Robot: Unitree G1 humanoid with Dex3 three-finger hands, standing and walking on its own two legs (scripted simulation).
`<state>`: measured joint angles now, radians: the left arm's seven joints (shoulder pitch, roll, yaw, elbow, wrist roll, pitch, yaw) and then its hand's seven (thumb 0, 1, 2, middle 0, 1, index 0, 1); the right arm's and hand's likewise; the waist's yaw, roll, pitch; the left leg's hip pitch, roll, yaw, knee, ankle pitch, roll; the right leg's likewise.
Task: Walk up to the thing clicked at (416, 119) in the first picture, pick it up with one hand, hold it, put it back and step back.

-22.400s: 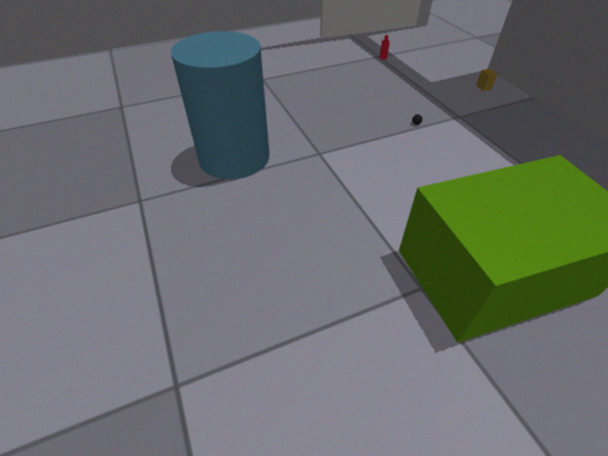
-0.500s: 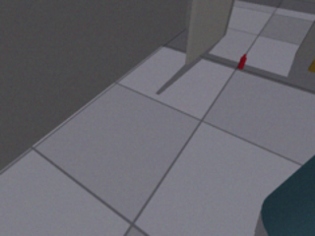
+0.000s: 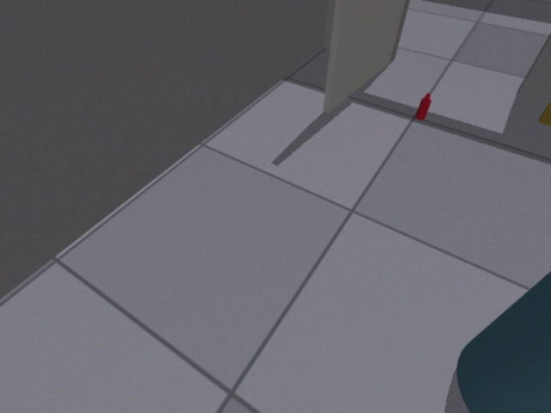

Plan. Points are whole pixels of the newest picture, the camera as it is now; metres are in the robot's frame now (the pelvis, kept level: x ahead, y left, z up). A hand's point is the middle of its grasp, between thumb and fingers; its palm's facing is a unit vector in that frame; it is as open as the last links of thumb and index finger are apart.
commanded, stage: stand
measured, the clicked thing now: out of the picture +1.22 -1.50 -0.75
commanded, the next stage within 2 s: walk up in 0.40 s
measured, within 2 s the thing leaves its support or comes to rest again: neither
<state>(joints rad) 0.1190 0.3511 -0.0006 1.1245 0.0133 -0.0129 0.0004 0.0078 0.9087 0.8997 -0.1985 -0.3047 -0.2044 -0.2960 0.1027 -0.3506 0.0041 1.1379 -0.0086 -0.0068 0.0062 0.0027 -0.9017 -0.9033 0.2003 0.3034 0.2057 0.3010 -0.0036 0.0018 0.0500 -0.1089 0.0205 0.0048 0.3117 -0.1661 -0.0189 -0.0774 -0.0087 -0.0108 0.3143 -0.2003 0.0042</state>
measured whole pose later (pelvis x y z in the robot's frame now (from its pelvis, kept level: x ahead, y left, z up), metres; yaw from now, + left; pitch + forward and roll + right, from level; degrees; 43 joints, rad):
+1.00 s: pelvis +0.19 +0.08 -0.01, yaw +0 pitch -3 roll +1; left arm 0.23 0.45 0.06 0.98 0.02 -0.03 -0.10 0.01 0.91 0.90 -0.20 -0.30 -0.20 -0.30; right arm 0.32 -0.39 -0.07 0.94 -0.01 -0.09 0.06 0.00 -0.90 -0.90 0.20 0.30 0.21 0.30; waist -0.02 -0.07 0.04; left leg -0.02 -0.01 0.13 0.34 -0.27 0.04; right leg -0.52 -0.09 0.02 0.83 -0.20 0.01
